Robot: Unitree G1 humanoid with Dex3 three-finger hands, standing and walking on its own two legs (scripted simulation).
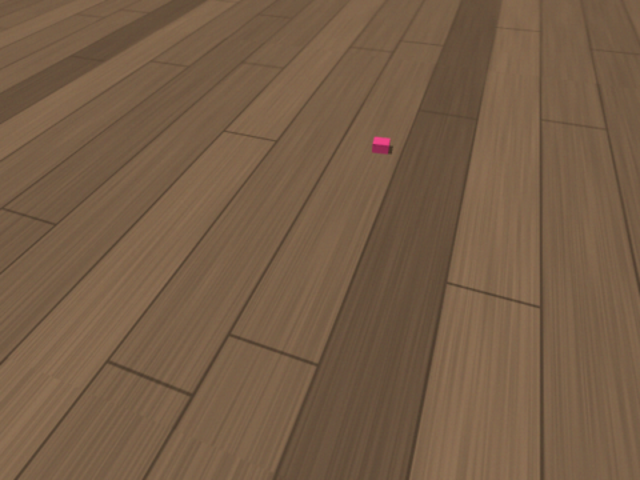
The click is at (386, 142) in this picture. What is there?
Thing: small box
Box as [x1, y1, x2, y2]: [372, 137, 390, 153]
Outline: 374,137 372,152 387,153 390,138
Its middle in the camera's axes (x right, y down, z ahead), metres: +0.34 -0.52 +2.11
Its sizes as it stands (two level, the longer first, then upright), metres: 0.086 0.070 0.054
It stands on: the floor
